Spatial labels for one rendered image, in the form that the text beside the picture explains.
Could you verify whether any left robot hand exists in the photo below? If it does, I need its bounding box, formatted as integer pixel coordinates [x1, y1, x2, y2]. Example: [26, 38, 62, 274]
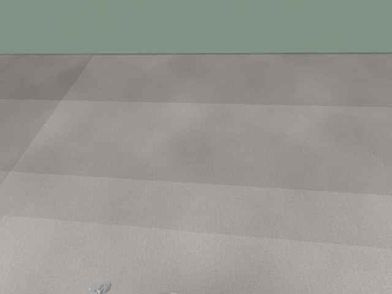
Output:
[83, 281, 111, 294]

